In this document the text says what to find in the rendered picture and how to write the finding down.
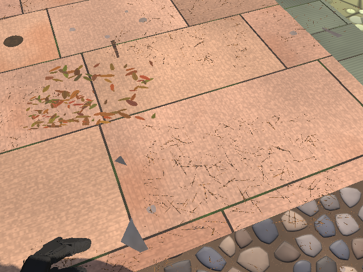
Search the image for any left robot hand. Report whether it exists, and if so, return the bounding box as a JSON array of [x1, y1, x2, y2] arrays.
[[20, 237, 91, 272]]

